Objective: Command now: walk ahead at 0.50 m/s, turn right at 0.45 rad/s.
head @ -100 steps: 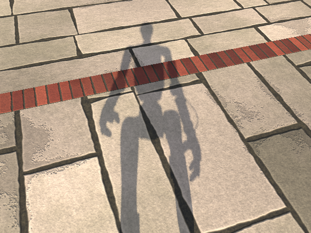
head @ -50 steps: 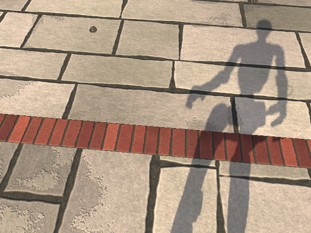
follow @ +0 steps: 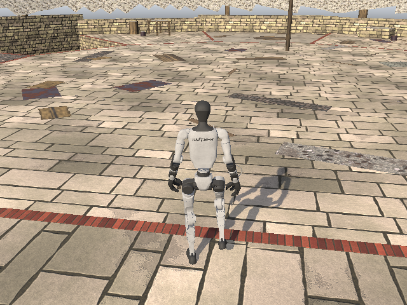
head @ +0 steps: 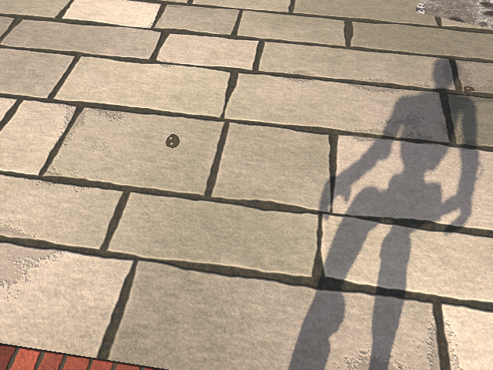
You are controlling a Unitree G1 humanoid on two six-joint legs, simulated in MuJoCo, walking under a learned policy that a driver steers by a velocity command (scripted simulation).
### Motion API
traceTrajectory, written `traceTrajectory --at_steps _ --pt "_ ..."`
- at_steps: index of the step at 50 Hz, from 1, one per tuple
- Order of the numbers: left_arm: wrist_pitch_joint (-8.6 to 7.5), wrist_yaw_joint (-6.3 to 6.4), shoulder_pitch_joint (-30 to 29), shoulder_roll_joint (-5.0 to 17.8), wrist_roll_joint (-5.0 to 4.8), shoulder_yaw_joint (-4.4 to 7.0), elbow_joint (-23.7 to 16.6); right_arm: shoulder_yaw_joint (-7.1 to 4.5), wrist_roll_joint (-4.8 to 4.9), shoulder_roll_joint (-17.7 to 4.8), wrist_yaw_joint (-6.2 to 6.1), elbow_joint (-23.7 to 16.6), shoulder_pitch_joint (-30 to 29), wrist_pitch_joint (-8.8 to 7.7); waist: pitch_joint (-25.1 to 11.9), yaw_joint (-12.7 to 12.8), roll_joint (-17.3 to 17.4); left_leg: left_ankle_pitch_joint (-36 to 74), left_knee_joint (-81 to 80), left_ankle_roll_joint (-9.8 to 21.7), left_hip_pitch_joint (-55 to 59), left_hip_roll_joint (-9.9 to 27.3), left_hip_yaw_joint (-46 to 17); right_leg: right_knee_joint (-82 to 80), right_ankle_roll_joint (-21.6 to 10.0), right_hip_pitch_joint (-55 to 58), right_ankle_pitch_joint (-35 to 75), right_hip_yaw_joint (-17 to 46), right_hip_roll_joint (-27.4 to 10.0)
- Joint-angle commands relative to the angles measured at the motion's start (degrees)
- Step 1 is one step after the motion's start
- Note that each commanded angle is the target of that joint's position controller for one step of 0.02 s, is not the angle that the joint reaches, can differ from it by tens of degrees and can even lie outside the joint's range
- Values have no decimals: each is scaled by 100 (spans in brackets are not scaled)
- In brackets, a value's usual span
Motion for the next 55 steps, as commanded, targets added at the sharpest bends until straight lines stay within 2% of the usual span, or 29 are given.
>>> traceTrajectory --at_steps 1,8,12,15,16,17,18,19,20,22,23,24,25,27,28,29,32,35,38,39,40,41,42,43,45,47,49,52,55 --pt "30 -153 -153 -75 -56 -73 -296 -75 -158 -426 22 -264 -143 -165 88 140 418 1810 -1034 1098 187 1632 -524 -697 86 -523 1022 117 -289" --pt "198 -132 -984 168 -36 20 -595 -59 -187 -664 272 309 469 -156 378 18 532 2324 -810 869 702 1664 257 -1983 -39 -190 1689 -140 31" --pt "139 -51 -1345 332 -46 140 -756 -153 -99 -904 203 524 702 -48 578 7 576 2992 -393 749 1657 1894 368 -2410 -203 -151 439 -351 309" --pt "-26 79 -601 685 -230 330 -627 -251 -161 -1186 129 554 666 -11 65 453 615 5112 1183 461 1379 1692 831 -2790 -564 1623 724 -799 1015" --pt "-120 223 330 1027 -192 488 -411 -138 -323 -916 155 523 899 -85 -731 568 328 4340 2548 77 76 1428 836 -2023 -1028 3652 1662 -378 978" --pt "-69 349 1713 1222 -171 563 -177 118 -439 -297 277 247 1188 -172 -2143 906 -810 906 4350 -533 -2306 683 457 -2498 -2129 6590 928 2019 -118" --pt "-23 332 2605 1124 -66 498 218 56 -157 -619 519 185 365 -165 -2093 1403 -343 -2225 5814 -507 -3430 -101 -414 -3684 -2230 7096 813 3723 -835" --pt "-153 330 2553 1234 -48 620 386 37 93 -536 537 -140 -642 -168 -786 1522 10 -2059 6146 -285 -4428 70 -1250 -3983 -1699 6423 524 3289 -775" --pt "-212 324 1948 1149 -188 610 323 -2 79 -750 421 -287 -1080 -202 -155 1322 -69 -1813 6275 -279 -4455 377 -1453 -4022 -1603 5242 523 2930 -715" --pt "-262 181 1140 414 -209 286 254 78 -171 -524 173 -379 -836 -138 -29 524 -5 -1362 5742 -167 -3270 677 -1587 -4155 -1575 3234 672 2395 -578" --pt "-262 120 648 151 -163 160 73 143 -171 -278 101 -341 -690 -49 59 121 28 -1173 5361 -152 -2642 777 -1606 -4368 -1522 2246 533 2251 -471" --pt "-277 101 358 123 -163 138 -68 135 -140 -320 70 -363 -663 48 170 -8 7 -1166 5169 -180 -2464 702 -1510 -4603 -1546 1693 322 2191 -381" --pt "-281 108 204 283 -181 157 -196 101 -118 -482 67 -427 -688 110 152 -46 61 -1076 4728 -254 -2338 657 -1395 -4716 -1474 1344 174 2024 -273" --pt "-290 112 -42 746 -89 265 -364 187 -8 -251 73 -683 -883 166 97 -121 92 -543 3754 -466 -1256 417 -859 -4490 -1254 249 1360 1276 278" --pt "-291 141 13 784 60 277 -404 259 -113 -81 140 -725 -711 152 -41 -177 49 776 4092 -362 -830 387 -862 -3946 -1132 -130 1888 1110 444" --pt "-367 237 493 515 125 207 -278 218 -86 -221 197 -805 -883 69 -65 104 118 1835 3634 -422 -1721 499 -1450 -3576 -1135 650 1725 1343 416" --pt "-321 371 1419 337 -101 174 -60 229 16 -436 211 -965 -1653 80 112 722 234 3451 1394 -523 -2399 585 -1491 -2408 -812 1434 131 1578 596" --pt "-148 188 1622 586 -34 149 -175 167 72 -457 231 -1105 -1683 203 241 582 29 3259 1310 -535 -1013 389 -1153 -1932 -895 344 -489 2206 537" --pt "-47 250 1756 500 -322 13 -278 -8 70 -722 225 -769 -1002 179 431 402 124 3507 -273 -330 -502 505 -1190 -610 -473 1086 -826 2579 724" --pt "15 204 1641 537 -412 -54 -337 -149 148 -937 201 -444 -255 128 333 59 230 4054 -521 -94 353 666 -910 102 -170 861 -476 2341 914" --pt "37 62 1545 336 -313 -173 -479 -312 203 -1205 172 -175 854 102 -638 -377 568 5261 420 540 2436 1330 -1261 1536 326 -50 -139 1816 1132" --pt "19 14 2838 -206 -168 -195 -509 -316 220 -1404 294 -529 782 153 -2714 243 2200 8553 1946 2329 4646 2759 -2673 4066 919 -1198 -4069 686 1783" --pt "289 418 2031 86 -754 -121 -386 -190 394 -727 322 -43 973 270 -2127 -379 786 9340 2263 1848 3923 2925 -2903 5314 896 -2187 -4744 994 1297" --pt "395 598 1956 3 -835 -175 -585 -180 480 -765 340 88 693 262 -1995 1 735 7481 1975 1832 3393 2853 -3095 5704 985 -2379 -4201 843 881" --pt "668 867 804 118 -690 -130 -845 -36 492 -551 126 -64 -407 377 -985 275 232 3860 844 1625 979 2541 -3402 5108 1044 -1815 -3198 579 373" --pt "847 990 221 81 -440 -126 -1068 -48 243 -978 76 -271 -1053 372 -84 530 -12 2698 172 1310 -1287 1942 -3008 4332 851 -761 -2314 312 227" --pt "828 1071 211 10 -313 -125 -1165 -159 169 -1299 60 -350 -955 390 -232 520 507 3224 142 1249 -1582 1458 -2530 4015 816 -407 -2049 -19 344" --pt "654 1089 -99 202 -475 -17 -1357 -129 319 -953 -175 -171 60 472 -543 188 708 3028 566 1332 -297 1221 -2644 3842 934 -1491 -1088 213 385" --pt "636 1076 -694 -47 -420 -53 -1687 -179 273 -903 -327 -300 442 606 -812 -16 933 2761 774 1392 234 1327 -3073 4045 1052 -1943 -1142 152 483"
Keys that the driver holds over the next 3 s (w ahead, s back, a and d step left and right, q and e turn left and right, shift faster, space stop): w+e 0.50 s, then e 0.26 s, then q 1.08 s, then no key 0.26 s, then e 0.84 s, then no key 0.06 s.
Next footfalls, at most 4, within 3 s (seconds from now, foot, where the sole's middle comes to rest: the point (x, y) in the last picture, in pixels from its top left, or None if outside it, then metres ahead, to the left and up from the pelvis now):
0.30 right None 0.32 -0.17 -0.79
0.80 left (265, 343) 0.63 -0.06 -0.91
1.34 right None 0.42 -0.28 -0.79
1.86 left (268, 346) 0.62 -0.07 -0.91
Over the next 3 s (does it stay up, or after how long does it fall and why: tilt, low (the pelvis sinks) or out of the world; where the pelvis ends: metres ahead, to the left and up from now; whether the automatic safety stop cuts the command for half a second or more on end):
stays up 0.57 -0.17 -0.14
